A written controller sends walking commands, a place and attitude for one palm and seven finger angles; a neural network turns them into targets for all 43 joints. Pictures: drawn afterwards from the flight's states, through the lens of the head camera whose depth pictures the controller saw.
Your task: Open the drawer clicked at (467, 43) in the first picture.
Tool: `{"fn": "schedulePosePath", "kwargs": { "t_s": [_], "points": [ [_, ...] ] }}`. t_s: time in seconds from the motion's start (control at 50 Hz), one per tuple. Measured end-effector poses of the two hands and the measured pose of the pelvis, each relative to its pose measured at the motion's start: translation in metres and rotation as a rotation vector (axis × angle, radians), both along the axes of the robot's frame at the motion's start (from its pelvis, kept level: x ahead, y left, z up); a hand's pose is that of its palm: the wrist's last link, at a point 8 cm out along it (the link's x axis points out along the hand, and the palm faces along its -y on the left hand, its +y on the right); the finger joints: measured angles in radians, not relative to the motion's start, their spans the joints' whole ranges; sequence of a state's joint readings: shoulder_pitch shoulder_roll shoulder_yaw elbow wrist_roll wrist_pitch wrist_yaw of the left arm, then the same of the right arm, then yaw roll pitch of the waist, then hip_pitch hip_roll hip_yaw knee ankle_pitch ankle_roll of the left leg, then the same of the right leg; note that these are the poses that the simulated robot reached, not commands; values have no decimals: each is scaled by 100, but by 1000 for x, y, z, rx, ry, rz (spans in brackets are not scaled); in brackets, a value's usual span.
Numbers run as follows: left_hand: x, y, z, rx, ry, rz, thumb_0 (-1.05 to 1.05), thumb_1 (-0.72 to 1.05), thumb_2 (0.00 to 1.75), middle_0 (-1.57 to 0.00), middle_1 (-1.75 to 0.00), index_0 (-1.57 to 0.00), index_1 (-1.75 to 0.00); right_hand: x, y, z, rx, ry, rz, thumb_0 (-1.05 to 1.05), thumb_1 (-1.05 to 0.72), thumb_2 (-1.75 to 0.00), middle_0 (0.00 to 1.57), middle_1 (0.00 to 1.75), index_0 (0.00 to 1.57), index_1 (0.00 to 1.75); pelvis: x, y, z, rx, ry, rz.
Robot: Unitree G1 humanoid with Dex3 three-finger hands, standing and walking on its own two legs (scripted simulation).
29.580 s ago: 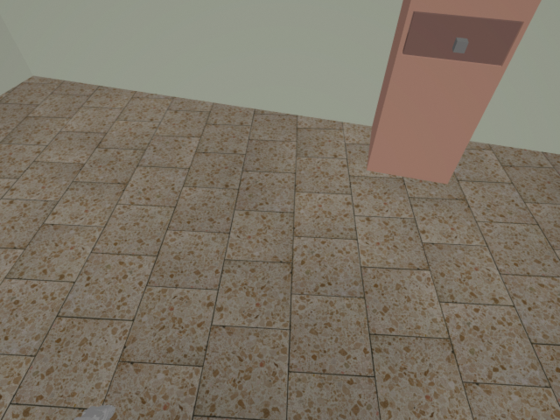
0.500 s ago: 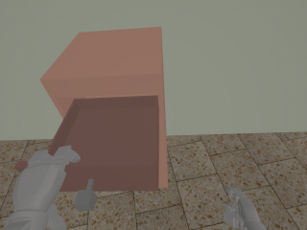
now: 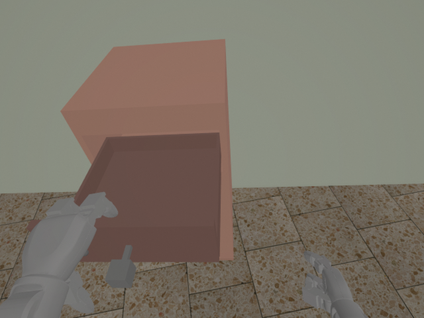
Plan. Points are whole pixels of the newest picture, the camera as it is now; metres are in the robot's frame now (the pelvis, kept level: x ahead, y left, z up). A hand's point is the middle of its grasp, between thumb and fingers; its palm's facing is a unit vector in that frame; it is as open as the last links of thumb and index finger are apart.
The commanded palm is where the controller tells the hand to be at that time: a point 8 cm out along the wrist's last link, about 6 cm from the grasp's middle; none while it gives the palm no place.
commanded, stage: draw the hand back to the body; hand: left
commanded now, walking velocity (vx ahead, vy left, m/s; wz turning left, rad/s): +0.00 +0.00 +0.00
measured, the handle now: (124, 264) +0.22 +0.24 -0.04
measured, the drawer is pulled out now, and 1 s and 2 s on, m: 0.30 0.30 0.30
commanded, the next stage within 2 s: step back with the hand held close in 1.52 s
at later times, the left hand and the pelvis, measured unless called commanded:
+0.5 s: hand (72, 251) +0.17 +0.25 +0.12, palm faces +0.08 -0.09 -0.99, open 13.8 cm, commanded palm +0.14 +0.26 +0.17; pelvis +0.00 +0.00 +0.00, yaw +0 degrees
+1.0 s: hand (87, 219) +0.20 +0.23 +0.16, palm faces +0.36 -0.84 -0.40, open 11.5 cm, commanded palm +0.15 +0.27 +0.18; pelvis +0.02 +0.00 +0.00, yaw +0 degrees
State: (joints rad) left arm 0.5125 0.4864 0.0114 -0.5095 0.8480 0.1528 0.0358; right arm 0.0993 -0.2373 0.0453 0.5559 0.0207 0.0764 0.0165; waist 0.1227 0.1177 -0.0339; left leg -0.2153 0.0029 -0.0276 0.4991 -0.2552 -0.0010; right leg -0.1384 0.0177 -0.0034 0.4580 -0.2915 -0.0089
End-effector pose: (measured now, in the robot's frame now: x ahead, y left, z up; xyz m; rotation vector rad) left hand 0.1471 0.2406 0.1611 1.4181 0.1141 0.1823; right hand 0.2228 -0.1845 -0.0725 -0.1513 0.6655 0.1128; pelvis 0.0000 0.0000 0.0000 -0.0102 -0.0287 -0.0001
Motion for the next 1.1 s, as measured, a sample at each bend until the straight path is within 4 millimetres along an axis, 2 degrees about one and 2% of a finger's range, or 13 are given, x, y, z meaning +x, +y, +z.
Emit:
{"fn": "schedulePosePath", "kwargs": {
  "t_s": [0.14,0.26,0.44,0.54,0.58,0.62,0.66,0.72,0.78,0.88,1.1],
  "points": [
    [-9,2,6,37,-33,-17,0,-49,30,-32,-120,-32,-120,-2,-13,-3,-36,11,-14,1,-90,-90,20,30,20,30,0,-4,-1,-6,0,5],
    [-7,11,8,49,-33,2,0,-49,30,-32,-120,-32,-120,-2,-19,-4,-41,8,-37,1,-90,-90,19,30,20,30,1,-5,-2,-5,2,7],
    [-6,11,6,33,-15,-37,0,-49,30,-32,-120,-32,-120,-2,-20,-1,-49,-8,-53,1,-90,-90,19,30,20,30,3,-1,-2,-6,13,2],
    [-6,18,10,59,-33,-40,0,-49,30,-32,-120,-32,-120,-2,-15,-2,-47,-1,-53,1,-90,-90,19,30,20,30,3,2,-3,-8,19,0],
    [-5,23,9,-302,-122,-14,-1,-48,30,-32,-120,-32,-120,-3,-12,0,-35,-32,-70,1,-90,-90,19,30,20,30,3,4,-3,-8,0,3],
    [-3,25,2,-587,-211,18,-1,-47,30,-32,-119,-32,-119,-7,-9,3,-27,-69,-92,1,-90,-90,19,30,20,30,4,5,-2,-3,-13,3],
    [-1,24,-4,-777,-283,36,-1,-44,32,-31,-117,-31,-117,-12,-6,5,-32,-87,-106,1,-90,-90,19,30,20,30,6,4,-2,2,-19,5],
    [5,19,-2,-923,-372,13,-1,-38,34,-31,-113,-30,-113,-20,-5,8,-52,-93,-107,1,-90,-90,20,30,20,30,12,2,-1,6,-21,8],
    [9,16,7,-964,-429,-33,-1,-30,38,-30,-108,-30,-108,-25,-7,8,-65,-93,-107,1,-90,-90,20,30,20,30,17,1,0,5,-23,8],
    [15,20,20,-931,-450,-63,-1,-15,44,-29,-98,-28,-98,-26,-15,4,-63,-74,-127,1,-90,-90,20,30,20,30,20,0,1,3,-20,6],
    [9,23,13,-911,-390,19,0,22,60,-26,-74,-26,-74,-20,-34,0,-75,-44,-157,1,-90,-90,20,30,20,30,20,-5,4,5,-1,11]
  ]
}}
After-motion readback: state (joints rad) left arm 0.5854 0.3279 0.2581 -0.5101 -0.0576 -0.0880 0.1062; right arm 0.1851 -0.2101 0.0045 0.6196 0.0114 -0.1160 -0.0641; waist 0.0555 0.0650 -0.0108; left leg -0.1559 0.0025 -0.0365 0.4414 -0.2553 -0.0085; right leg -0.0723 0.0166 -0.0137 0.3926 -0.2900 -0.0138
